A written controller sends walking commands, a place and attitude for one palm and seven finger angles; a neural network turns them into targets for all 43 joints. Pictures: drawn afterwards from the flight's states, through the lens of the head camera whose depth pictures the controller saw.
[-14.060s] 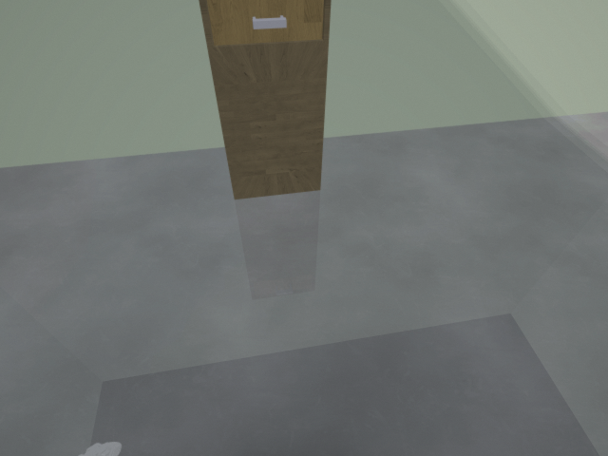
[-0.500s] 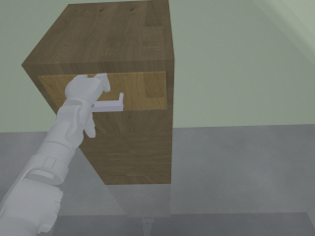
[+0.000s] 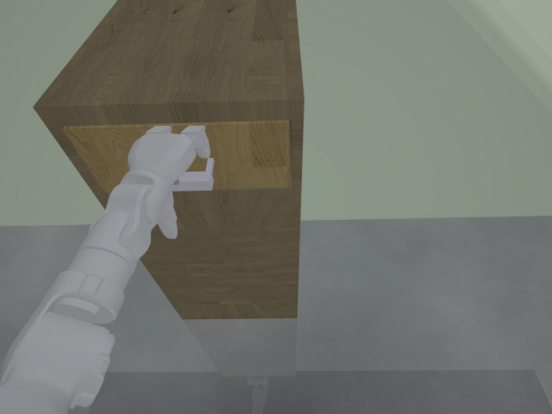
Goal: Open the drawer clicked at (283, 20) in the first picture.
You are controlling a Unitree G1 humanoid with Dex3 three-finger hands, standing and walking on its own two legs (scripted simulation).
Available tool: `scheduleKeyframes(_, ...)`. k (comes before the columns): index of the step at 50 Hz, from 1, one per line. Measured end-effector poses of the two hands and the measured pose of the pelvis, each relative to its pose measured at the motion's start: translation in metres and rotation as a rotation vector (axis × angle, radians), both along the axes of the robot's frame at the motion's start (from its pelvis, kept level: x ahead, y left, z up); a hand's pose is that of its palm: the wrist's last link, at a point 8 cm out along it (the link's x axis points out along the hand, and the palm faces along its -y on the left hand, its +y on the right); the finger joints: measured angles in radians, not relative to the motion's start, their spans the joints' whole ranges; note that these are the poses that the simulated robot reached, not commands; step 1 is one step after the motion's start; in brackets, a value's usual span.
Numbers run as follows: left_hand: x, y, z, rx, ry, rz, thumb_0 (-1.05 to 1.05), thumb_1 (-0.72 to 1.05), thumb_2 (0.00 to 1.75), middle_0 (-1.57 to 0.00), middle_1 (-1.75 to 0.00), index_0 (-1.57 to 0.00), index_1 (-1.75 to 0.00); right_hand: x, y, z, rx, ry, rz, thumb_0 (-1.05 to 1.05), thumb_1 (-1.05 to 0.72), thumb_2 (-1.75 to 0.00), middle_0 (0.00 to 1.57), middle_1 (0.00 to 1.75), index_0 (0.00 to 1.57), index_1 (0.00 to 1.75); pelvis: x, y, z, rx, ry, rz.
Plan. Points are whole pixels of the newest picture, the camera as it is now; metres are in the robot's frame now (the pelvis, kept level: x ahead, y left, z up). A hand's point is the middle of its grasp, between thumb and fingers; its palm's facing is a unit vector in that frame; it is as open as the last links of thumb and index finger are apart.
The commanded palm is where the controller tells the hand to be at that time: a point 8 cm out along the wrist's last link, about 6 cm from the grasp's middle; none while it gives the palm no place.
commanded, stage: move the hooked fingers above the handle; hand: left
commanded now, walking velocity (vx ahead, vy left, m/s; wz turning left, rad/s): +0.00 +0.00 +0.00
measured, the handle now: (183, 172) +0.51 +0.19 +0.05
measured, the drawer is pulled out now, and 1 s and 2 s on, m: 0.00 0.00 0.00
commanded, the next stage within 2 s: lower the fingers behind the handle in 0.30 s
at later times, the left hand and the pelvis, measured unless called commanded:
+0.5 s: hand (172, 178) +0.44 +0.18 +0.10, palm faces +0.03 -0.06 -1.00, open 13.8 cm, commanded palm +0.42 +0.20 +0.16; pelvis +0.00 +0.00 +0.00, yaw +0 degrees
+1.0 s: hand (164, 191) +0.44 +0.20 +0.07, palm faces +0.00 -0.04 -1.00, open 13.8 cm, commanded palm +0.42 +0.20 +0.12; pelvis +0.00 +0.00 +0.00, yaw -1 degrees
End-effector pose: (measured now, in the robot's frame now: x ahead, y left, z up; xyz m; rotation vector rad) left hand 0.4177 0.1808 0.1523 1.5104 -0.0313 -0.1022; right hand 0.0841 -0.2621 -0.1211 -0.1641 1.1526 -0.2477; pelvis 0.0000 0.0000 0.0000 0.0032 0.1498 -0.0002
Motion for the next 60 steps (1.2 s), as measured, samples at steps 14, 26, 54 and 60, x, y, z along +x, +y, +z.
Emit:
scheduleKeyframes(14, 0.006, 0.029, 0.008, 0.039, 0.014, 0.200, 0.00, -0.49, 0.30, -0.32, -1.20, -0.32, -1.19, -0.004, 0.001, -0.004, 0.040, 0.007, -0.027, 0.01, -0.91, -0.89, 0.21, 0.30, 0.20, 0.30, 0.004, -0.004, 0.002, 0.003, 0.004, -0.013)
scheduleKeyframes(26, 0.002, 0.008, 0.003, 0.008, -0.077, 0.081, 0.00, -0.49, 0.30, -0.33, -1.20, -0.32, -1.20, 0.016, 0.001, 0.000, 0.017, -0.044, 0.008, 0.01, -0.91, -0.89, 0.20, 0.30, 0.20, 0.30, 0.000, -0.004, -0.001, 0.004, 0.008, -0.010)
scheduleKeyframes(54, -0.001, 0.028, -0.035, 0.028, -0.013, 0.161, 0.00, -0.49, 0.30, -0.30, -1.19, -0.32, -1.20, -0.027, 0.000, -0.008, 0.020, 0.053, -0.056, 0.01, -0.91, -0.89, 0.21, 0.30, 0.20, 0.30, 0.000, 0.000, -0.004, -0.002, 0.041, -0.019)
scheduleKeyframes(60, -0.003, 0.027, -0.036, 0.023, -0.013, 0.127, 0.00, -0.49, 0.30, -0.28, -1.18, -0.31, -1.19, -0.026, -0.001, -0.006, 0.001, 0.044, -0.045, 0.01, -0.91, -0.89, 0.21, 0.30, 0.20, 0.30, -0.003, 0.002, -0.005, -0.005, 0.041, -0.012)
